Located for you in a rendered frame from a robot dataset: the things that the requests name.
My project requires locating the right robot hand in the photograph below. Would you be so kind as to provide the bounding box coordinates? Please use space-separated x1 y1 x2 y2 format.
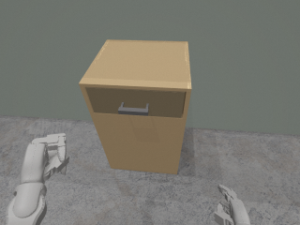
214 184 251 225

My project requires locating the drawer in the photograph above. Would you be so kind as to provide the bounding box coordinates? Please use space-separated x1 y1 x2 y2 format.
85 86 186 118

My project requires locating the cabinet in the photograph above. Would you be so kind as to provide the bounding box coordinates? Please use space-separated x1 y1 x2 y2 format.
79 39 192 174

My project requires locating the left robot forearm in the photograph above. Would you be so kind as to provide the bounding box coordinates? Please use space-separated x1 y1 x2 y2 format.
6 182 47 225

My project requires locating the left robot hand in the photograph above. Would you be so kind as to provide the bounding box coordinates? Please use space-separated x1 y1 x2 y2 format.
20 133 69 184

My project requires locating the handle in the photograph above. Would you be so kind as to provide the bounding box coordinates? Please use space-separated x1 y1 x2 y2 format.
118 102 149 116

